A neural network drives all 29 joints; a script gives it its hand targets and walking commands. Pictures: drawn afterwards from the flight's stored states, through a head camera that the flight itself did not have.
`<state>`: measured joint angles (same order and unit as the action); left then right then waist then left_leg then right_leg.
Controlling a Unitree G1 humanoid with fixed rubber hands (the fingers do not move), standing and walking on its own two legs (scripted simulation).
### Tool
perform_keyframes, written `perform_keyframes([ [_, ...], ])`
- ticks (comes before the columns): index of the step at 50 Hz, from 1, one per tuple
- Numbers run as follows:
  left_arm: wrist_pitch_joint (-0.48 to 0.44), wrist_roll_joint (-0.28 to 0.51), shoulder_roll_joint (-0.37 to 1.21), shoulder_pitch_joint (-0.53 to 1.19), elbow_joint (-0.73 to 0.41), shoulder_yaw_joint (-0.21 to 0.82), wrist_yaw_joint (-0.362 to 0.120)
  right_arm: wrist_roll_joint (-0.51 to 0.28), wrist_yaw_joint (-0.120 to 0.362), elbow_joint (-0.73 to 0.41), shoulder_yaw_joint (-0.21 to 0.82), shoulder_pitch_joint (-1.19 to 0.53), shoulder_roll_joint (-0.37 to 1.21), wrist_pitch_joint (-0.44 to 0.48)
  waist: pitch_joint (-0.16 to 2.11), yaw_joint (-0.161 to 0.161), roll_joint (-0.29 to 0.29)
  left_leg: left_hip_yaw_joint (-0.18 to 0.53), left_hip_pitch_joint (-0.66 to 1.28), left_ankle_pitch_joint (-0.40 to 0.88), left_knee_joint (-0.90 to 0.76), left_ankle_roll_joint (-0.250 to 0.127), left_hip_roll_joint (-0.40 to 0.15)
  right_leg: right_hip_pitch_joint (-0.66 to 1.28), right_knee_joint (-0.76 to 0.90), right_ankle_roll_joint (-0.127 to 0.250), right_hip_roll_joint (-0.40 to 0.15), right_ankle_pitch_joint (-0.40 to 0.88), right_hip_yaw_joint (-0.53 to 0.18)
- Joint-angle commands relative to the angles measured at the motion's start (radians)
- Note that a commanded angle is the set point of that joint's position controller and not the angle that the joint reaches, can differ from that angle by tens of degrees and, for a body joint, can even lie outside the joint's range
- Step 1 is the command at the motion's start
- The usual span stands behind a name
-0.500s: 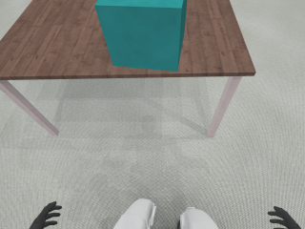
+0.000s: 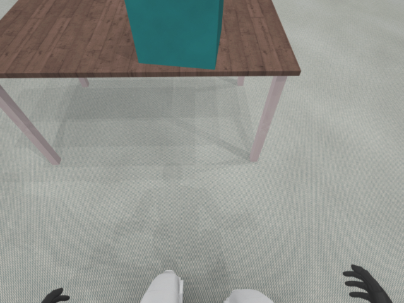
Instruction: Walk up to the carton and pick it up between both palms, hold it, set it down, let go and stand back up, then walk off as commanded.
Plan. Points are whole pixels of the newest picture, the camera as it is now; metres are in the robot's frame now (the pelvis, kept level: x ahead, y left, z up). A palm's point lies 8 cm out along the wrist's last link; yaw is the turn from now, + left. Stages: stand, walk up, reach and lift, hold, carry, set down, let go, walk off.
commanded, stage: walk off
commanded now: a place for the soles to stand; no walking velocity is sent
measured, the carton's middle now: (181, 10) +1.02 +0.08 +0.04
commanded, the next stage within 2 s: stand in 0.36 s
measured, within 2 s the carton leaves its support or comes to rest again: neither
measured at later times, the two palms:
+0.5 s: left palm out of the picture -0.02 +0.34 -0.08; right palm out of the picture +0.00 -0.28 -0.08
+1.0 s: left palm out of the picture +0.04 +0.32 -0.06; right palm out of the picture +0.06 -0.28 -0.08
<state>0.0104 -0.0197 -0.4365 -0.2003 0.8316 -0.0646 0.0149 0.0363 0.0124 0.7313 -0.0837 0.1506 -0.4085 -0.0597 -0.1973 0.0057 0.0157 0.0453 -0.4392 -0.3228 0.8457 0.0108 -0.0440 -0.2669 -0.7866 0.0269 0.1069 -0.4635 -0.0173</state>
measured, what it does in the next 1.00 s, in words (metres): steps on the spot: left foot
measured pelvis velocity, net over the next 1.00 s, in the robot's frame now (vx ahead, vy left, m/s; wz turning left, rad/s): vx -0.04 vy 0.01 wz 0.05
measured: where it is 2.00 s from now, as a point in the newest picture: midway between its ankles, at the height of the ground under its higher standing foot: outside the picture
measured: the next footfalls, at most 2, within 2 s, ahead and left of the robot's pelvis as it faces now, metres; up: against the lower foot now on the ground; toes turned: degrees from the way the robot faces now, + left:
left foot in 0.30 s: -0.02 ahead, +0.15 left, +0.00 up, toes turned +0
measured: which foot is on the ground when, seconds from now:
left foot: down 0.00-0.00, up 0.02-0.28, down 0.30-1.00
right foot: down 0.00-1.00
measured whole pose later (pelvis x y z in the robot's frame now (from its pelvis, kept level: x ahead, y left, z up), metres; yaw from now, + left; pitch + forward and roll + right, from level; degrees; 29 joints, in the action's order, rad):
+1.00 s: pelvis -0.04 +0.01 +0.04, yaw +3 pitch -3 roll +0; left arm -0.05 0.00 -0.37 -0.08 1.09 0.00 0.00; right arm 0.00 0.01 1.08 -0.03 0.08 -0.36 0.01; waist -0.07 0.01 0.01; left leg 0.06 -0.11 -0.24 0.41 0.03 0.00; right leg -0.19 -0.43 0.01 0.03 -0.18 -0.06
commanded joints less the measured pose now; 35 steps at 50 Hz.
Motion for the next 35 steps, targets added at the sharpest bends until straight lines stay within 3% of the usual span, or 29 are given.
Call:
perform_keyframes([
  [1,-0.035,-0.036,-0.328,-0.085,-0.046,-0.088,0.003,-0.011,-0.021,-0.041,-0.052,-0.050,-0.193,0.009,0.110,-0.088,-0.204,0.130,-0.155,-0.339,0.187,-0.040,0.183,-0.099,0.524,0.178,-0.494,-0.184,-0.705],
  [2,-0.038,-0.034,-0.326,-0.057,-0.052,-0.087,0.018,-0.002,-0.031,-0.023,-0.065,-0.041,-0.229,0.010,0.087,-0.071,-0.056,0.239,-0.101,-0.302,0.354,-0.032,0.155,-0.157,0.522,0.201,-0.530,-0.027,-0.698],
  [3,-0.048,-0.019,-0.288,0.001,-0.061,-0.077,0.028,-0.007,-0.031,-0.009,-0.064,0.009,-0.225,0.020,0.070,-0.036,-0.023,0.240,-0.118,-0.253,0.418,-0.028,0.147,-0.116,0.469,0.197,-0.479,0.118,-0.579],
  [4,-0.051,-0.011,-0.259,0.047,-0.079,-0.075,0.033,-0.007,-0.028,-0.006,-0.064,0.067,-0.225,0.030,0.088,-0.017,-0.024,0.228,-0.116,-0.228,0.449,-0.019,0.123,-0.090,0.416,0.224,-0.435,0.179,-0.474],
  [6,-0.054,-0.014,-0.216,0.056,-0.087,-0.074,0.026,-0.002,-0.021,0.005,-0.064,0.100,-0.222,0.034,0.121,-0.021,-0.092,0.181,-0.126,-0.201,0.449,-0.006,0.096,0.003,0.371,0.244,-0.375,0.223,-0.394],
  [7,-0.056,-0.018,-0.211,0.041,-0.087,-0.071,0.021,-0.008,-0.017,0.015,-0.060,0.109,-0.210,0.035,0.140,-0.031,-0.118,0.166,-0.104,-0.201,0.386,0.001,0.087,0.023,0.383,0.236,-0.354,0.154,-0.361],
  [9,-0.062,-0.026,-0.215,0.020,-0.087,-0.074,0.014,-0.014,-0.009,0.024,-0.053,0.094,-0.209,0.039,0.108,-0.045,-0.146,0.142,-0.091,-0.202,0.241,0.006,0.063,0.020,0.429,0.208,-0.350,-0.062,-0.379],
  [11,-0.060,-0.029,-0.220,0.016,-0.072,-0.064,0.006,-0.018,-0.002,0.054,-0.047,0.093,-0.196,0.047,0.107,-0.051,-0.171,0.092,-0.024,-0.246,0.023,-0.009,0.042,0.027,0.439,0.186,-0.327,-0.150,-0.348],
  [13,-0.048,-0.020,-0.217,0.049,-0.068,-0.052,-0.006,-0.018,-0.002,0.108,-0.047,0.177,-0.183,0.062,0.133,-0.015,-0.244,0.002,0.187,-0.204,-0.176,-0.043,0.039,-0.115,0.463,0.139,-0.309,-0.194,-0.270],
  [15,-0.030,-0.008,-0.192,0.026,-0.049,-0.046,-0.010,-0.005,-0.005,0.146,-0.058,0.229,-0.206,0.084,0.137,0.017,-0.181,-0.007,0.341,-0.073,-0.378,-0.058,0.062,-0.215,0.402,0.057,-0.254,-0.250,-0.209],
  [16,-0.029,0.010,-0.134,0.046,-0.042,-0.027,-0.013,-0.015,-0.005,0.138,-0.050,0.188,-0.228,0.093,0.125,0.019,-0.004,0.245,0.273,-0.281,-0.479,-0.090,-0.035,-0.264,0.322,-0.011,-0.161,-0.224,-0.130],
  [17,-0.031,0.010,-0.140,0.086,-0.038,-0.035,-0.017,-0.017,-0.003,0.114,-0.049,0.155,-0.257,0.098,0.098,0.023,0.052,0.504,0.078,-0.510,-0.576,-0.174,-0.166,-0.140,0.130,-0.033,-0.069,-0.106,-0.075],
  [18,-0.039,0.005,-0.148,0.079,-0.016,-0.038,-0.016,-0.014,-0.009,0.104,-0.037,0.088,-0.249,0.109,0.067,-0.007,0.069,0.489,0.007,-0.407,-0.596,-0.185,-0.194,-0.047,0.067,-0.013,-0.071,0.005,-0.044],
  [19,-0.045,0.010,-0.150,0.041,-0.001,-0.033,-0.016,-0.013,-0.013,0.107,-0.027,0.038,-0.243,0.113,0.066,-0.032,0.077,0.419,-0.006,-0.277,-0.566,-0.180,-0.181,-0.024,0.093,-0.012,-0.081,0.061,-0.040],
  [20,-0.051,0.015,-0.141,0.015,0.007,-0.035,-0.018,-0.013,-0.014,0.107,-0.025,0.031,-0.236,0.111,0.083,-0.042,0.091,0.342,0.004,-0.212,-0.537,-0.150,-0.152,0.017,0.158,-0.014,-0.086,0.083,-0.048],
  [21,-0.058,0.017,-0.138,-0.011,0.020,-0.035,-0.020,-0.019,-0.013,0.118,-0.022,0.020,-0.218,0.107,0.109,-0.046,0.103,0.260,-0.004,-0.208,-0.507,-0.119,-0.116,0.074,0.239,-0.007,-0.107,0.085,-0.073],
  [22,-0.063,0.009,-0.148,0.020,0.024,-0.040,-0.024,-0.021,-0.007,0.132,-0.017,0.029,-0.207,0.100,0.101,-0.028,0.086,0.215,-0.023,-0.259,-0.503,-0.089,-0.064,0.087,0.290,0.001,-0.125,0.026,-0.128],
  [24,-0.068,0.004,-0.163,0.066,0.033,-0.032,-0.027,-0.028,0.000,0.152,-0.015,0.028,-0.196,0.093,0.102,0.002,0.071,0.200,0.019,-0.312,-0.503,-0.070,-0.022,0.032,0.373,0.032,-0.149,-0.132,-0.211],
  [26,-0.066,0.009,-0.161,0.078,0.061,-0.020,-0.028,-0.028,0.002,0.180,-0.012,0.015,-0.193,0.092,0.095,0.005,0.077,0.200,0.054,-0.309,-0.538,-0.071,-0.023,-0.001,0.388,0.026,-0.142,-0.120,-0.195],
  [28,-0.069,0.017,-0.144,0.074,0.084,-0.013,-0.026,-0.030,0.001,0.203,-0.004,0.004,-0.185,0.098,0.080,-0.002,0.069,0.198,0.042,-0.260,-0.564,-0.071,-0.040,0.039,0.382,0.021,-0.139,-0.018,-0.170],
  [32,-0.073,0.017,-0.135,0.083,0.119,-0.004,-0.026,-0.035,0.002,0.230,0.000,-0.012,-0.176,0.098,0.103,0.006,0.049,0.154,0.118,-0.164,-0.535,-0.065,-0.025,0.017,0.450,0.017,-0.159,-0.042,-0.187],
  [35,-0.076,0.018,-0.130,0.108,0.144,0.003,-0.025,-0.040,0.002,0.249,0.003,-0.034,-0.169,0.101,0.096,0.011,0.032,0.150,0.139,-0.110,-0.551,-0.066,-0.031,0.015,0.469,0.021,-0.168,0.013,-0.184],
])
